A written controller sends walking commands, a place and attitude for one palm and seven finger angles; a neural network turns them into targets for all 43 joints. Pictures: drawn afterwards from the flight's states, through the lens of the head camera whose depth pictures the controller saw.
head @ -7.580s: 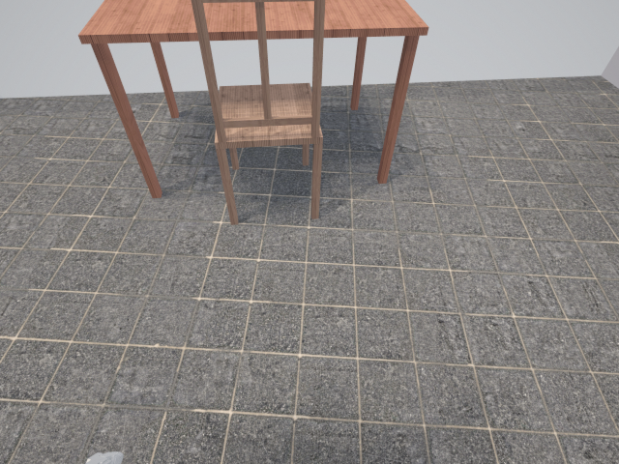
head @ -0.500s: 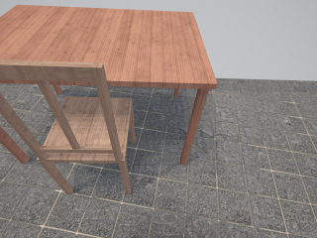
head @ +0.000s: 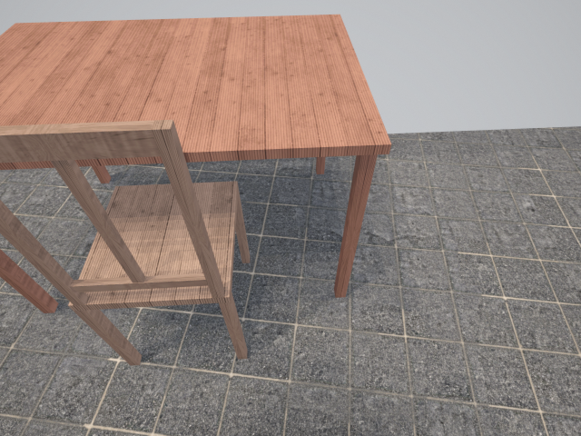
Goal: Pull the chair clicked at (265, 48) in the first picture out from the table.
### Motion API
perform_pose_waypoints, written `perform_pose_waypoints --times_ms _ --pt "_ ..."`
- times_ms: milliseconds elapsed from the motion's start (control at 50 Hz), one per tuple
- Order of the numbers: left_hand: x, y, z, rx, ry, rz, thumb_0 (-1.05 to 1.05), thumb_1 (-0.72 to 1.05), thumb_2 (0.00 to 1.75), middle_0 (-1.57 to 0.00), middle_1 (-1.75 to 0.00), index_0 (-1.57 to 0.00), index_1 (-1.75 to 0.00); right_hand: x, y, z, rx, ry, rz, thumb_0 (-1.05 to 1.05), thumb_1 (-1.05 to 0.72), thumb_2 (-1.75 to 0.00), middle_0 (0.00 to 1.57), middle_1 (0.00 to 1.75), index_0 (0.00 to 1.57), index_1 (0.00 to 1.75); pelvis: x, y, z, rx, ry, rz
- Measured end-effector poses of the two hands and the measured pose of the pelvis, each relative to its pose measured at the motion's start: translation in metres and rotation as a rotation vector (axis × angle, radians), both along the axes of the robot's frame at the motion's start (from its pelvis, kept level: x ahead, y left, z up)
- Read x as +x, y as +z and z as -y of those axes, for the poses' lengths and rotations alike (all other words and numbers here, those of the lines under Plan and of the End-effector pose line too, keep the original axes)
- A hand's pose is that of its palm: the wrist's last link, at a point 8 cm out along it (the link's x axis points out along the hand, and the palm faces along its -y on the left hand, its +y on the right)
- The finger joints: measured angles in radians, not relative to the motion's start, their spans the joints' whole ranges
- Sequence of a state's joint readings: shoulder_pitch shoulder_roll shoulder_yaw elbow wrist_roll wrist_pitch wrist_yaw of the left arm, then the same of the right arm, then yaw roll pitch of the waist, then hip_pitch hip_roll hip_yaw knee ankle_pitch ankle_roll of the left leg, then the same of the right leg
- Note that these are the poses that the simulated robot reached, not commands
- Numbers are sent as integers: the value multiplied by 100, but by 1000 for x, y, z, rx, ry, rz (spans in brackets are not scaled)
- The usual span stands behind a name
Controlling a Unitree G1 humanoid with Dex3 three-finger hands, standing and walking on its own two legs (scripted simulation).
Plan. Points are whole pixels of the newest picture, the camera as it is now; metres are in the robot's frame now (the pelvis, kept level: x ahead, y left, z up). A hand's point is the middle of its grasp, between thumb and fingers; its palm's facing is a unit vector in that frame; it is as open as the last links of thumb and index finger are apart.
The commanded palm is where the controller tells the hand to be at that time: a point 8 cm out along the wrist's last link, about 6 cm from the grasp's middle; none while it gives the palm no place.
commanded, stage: look again from close up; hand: left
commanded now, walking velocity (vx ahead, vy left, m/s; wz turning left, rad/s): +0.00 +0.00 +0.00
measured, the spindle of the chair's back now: (107, 230) +0.47 +0.39 -0.06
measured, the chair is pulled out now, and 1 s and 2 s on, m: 0.00 0.00 0.00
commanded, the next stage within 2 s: shuffle to correct the standing spot in 0.84 s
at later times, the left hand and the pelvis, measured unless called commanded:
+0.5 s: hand out of the picture +0.00 +0.13 -0.17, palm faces +0.02 -0.98 -0.21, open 7.3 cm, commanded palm none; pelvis +0.00 -0.04 +0.00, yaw +0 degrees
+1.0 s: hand out of the picture -0.01 +0.12 -0.17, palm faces +0.04 -0.98 -0.18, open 7.3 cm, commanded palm none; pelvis +0.00 -0.04 +0.00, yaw +0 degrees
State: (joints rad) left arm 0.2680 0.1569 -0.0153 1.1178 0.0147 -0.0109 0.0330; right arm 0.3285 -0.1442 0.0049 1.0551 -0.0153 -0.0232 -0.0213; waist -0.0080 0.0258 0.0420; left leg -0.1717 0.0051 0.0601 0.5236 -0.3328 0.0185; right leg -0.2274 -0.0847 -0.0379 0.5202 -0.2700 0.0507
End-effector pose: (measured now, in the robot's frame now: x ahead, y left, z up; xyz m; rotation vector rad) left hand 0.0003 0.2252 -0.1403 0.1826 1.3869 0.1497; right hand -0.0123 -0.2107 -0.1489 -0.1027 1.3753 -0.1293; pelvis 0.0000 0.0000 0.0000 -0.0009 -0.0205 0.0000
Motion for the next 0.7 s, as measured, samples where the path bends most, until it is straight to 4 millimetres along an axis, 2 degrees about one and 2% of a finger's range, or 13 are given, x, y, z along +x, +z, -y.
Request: perform_pose_waypoints --times_ms 140,300,520,700 --pt "3 7 4 24 1 16 0 91 90 -20 -30 -20 -30 3 -6 8 21 0 17 2 -92 -90 20 30 20 30 0 0 9 11 -7 12" --pt "5 10 23 13 2 29 0 91 90 -20 -30 -20 -30 5 -7 24 21 5 14 1 -91 -90 20 30 20 30 -1 2 23 17 -9 10" --pt "-5 6 44 -9 21 6 0 92 90 -20 -30 -20 -30 0 -3 44 2 10 -20 1 -91 -90 20 30 20 30 -2 3 40 14 -1 8" --pt "-13 3 54 -29 36 -12 0 92 90 -20 -30 -20 -30 -7 1 48 -3 12 -46 1 -91 -90 20 30 20 30 -3 4 46 9 5 6"
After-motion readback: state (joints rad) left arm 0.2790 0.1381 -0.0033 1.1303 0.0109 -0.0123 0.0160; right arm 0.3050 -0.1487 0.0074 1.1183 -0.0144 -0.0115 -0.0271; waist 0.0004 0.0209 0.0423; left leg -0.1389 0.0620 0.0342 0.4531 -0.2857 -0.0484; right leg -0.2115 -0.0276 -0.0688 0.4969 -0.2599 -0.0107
